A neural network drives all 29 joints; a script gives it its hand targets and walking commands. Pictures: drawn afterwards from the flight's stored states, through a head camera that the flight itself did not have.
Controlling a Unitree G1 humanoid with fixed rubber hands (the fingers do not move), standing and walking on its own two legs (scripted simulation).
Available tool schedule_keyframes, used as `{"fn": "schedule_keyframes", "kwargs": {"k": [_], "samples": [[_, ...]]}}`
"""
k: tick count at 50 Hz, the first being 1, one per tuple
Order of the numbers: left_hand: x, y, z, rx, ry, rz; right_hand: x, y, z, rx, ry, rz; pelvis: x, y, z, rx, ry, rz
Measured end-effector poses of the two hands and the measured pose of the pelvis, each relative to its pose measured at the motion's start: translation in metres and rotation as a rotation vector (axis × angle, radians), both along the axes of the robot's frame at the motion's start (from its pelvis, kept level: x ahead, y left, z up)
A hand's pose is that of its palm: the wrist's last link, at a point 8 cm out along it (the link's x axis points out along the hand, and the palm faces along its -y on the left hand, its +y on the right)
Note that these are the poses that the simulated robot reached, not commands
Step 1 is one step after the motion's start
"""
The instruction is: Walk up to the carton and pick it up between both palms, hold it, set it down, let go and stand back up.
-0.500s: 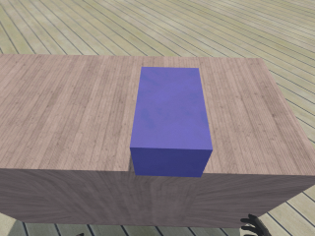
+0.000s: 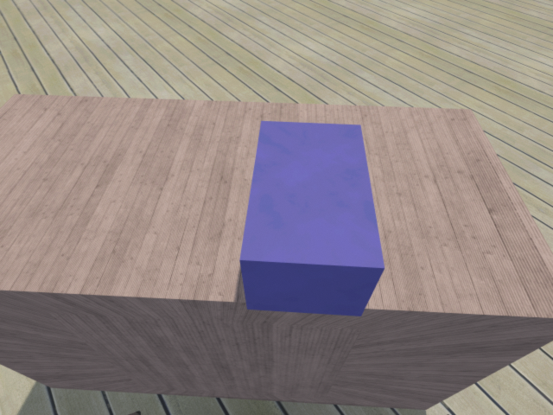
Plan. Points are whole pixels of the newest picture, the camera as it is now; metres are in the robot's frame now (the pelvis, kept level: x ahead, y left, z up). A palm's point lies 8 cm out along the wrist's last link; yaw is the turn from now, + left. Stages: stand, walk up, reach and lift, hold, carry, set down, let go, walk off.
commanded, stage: walk up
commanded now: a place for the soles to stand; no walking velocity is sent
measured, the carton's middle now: (307, 211) +0.42 -0.02 +0.04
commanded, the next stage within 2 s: reach and lift in 1.78 s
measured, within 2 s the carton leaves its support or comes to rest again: neither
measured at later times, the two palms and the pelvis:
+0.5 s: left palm out of the picture +0.01 +0.31 -0.11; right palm out of the picture +0.08 -0.22 -0.11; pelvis -0.03 +0.04 -0.01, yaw +0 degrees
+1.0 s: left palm out of the picture +0.01 +0.32 -0.11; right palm out of the picture +0.05 -0.21 -0.11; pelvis -0.03 +0.05 +0.00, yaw -2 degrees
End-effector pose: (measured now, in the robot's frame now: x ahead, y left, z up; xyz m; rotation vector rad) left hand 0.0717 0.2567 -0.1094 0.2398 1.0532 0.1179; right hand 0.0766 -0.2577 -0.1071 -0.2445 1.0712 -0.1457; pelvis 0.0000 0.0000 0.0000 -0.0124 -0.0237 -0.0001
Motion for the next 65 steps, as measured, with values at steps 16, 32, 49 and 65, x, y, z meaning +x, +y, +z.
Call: {"fn": "schedule_keyframes", "kwargs": {"k": [16, 32, 49, 65], "samples": [[-0.030, 0.061, -0.006, 0.090, 0.040, 0.074, 0.021, 0.019, 0.002, -0.033, -0.054, 0.047, -0.015, 0.032, -0.012, 0.001, -0.013, 0.033], [-0.059, 0.053, 0.001, 0.036, 0.037, 0.061, -0.014, 0.046, -0.008, 0.019, -0.018, 0.008, -0.031, 0.048, -0.004, -0.010, -0.019, 0.006], [-0.057, 0.061, 0.001, 0.046, 0.069, 0.032, -0.028, 0.046, -0.001, 0.004, 0.004, -0.054, -0.027, 0.052, 0.001, 0.006, 0.002, -0.035], [-0.016, 0.049, 0.006, 0.053, 0.014, -0.017, -0.018, 0.033, -0.004, 0.004, 0.001, -0.068, -0.015, 0.044, 0.000, 0.010, 0.006, -0.052]]}}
